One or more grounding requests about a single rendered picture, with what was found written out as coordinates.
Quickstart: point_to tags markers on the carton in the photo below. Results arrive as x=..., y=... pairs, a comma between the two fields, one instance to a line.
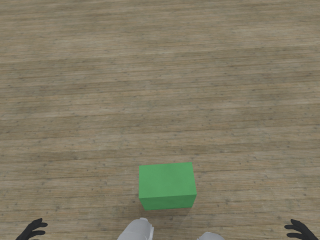
x=167, y=186

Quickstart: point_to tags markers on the left robot thigh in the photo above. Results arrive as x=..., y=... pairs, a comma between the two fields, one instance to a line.
x=138, y=229

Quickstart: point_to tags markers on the left robot hand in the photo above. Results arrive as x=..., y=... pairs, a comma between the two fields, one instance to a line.
x=29, y=233

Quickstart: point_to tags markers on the right robot hand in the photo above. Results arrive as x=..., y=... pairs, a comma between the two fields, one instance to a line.
x=305, y=234

